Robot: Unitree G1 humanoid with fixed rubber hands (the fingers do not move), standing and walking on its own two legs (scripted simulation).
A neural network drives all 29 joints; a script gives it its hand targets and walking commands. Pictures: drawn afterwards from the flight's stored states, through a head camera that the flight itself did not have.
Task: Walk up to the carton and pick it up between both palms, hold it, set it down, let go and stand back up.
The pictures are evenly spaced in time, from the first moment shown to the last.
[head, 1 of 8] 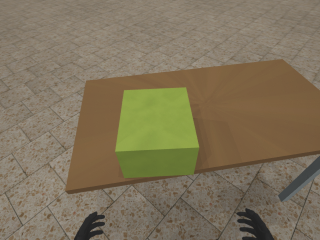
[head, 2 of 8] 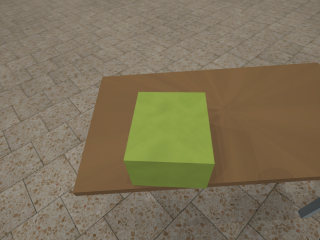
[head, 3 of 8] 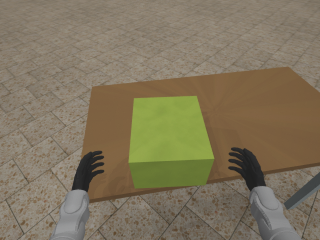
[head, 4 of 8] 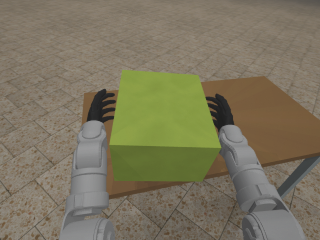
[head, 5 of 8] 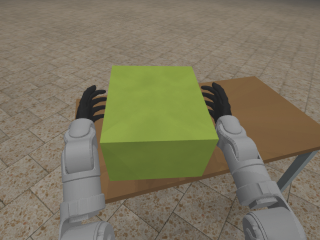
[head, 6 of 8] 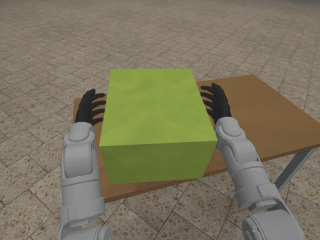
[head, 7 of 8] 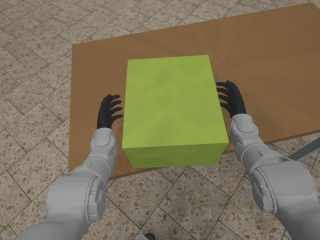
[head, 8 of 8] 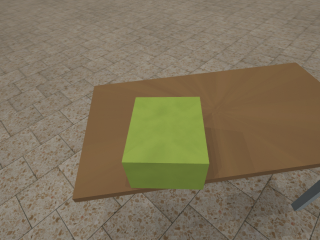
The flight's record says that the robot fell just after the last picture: no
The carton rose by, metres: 0.20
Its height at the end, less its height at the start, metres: +0.00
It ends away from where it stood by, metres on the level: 0.01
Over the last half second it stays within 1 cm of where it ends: yes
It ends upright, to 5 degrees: yes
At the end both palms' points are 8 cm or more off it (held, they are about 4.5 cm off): yes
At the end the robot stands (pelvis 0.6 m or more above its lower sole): yes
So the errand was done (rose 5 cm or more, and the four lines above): yes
